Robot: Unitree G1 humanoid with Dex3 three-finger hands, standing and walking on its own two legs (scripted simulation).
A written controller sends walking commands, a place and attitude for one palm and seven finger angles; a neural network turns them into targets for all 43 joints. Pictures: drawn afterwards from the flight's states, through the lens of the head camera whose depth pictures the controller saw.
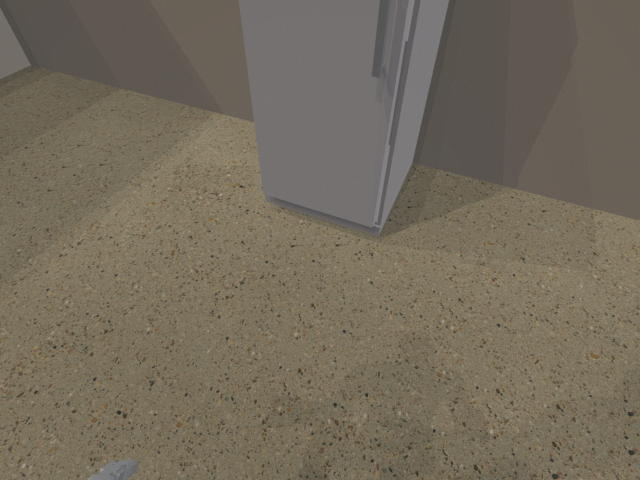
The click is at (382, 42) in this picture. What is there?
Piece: fridge door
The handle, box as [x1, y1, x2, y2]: [372, 0, 390, 77]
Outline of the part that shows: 390,0 380,0 372,76 379,77 383,67 382,61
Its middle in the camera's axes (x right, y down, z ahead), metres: +0.17 -0.58 +1.03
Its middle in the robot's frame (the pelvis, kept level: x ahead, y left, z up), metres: +1.18 -0.10 +0.12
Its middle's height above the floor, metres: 0.88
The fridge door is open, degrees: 0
